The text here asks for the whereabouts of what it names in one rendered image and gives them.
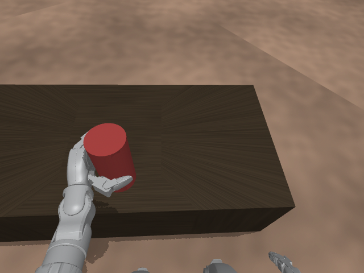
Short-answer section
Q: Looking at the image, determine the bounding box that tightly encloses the can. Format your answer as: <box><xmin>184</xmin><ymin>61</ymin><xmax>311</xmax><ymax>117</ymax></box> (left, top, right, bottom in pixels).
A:
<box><xmin>84</xmin><ymin>123</ymin><xmax>136</xmax><ymax>193</ymax></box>

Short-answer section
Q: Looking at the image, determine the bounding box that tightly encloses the left robot hand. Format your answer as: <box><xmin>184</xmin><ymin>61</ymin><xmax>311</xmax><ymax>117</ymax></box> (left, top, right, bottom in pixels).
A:
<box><xmin>67</xmin><ymin>133</ymin><xmax>133</xmax><ymax>197</ymax></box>

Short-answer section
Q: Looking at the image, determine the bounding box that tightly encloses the right robot hand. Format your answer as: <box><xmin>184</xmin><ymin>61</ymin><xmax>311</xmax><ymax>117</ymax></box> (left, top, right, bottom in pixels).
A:
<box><xmin>268</xmin><ymin>251</ymin><xmax>301</xmax><ymax>273</ymax></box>

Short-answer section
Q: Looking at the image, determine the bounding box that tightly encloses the left robot arm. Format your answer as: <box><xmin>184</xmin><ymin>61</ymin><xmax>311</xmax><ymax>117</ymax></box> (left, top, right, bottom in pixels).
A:
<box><xmin>35</xmin><ymin>184</ymin><xmax>96</xmax><ymax>273</ymax></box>

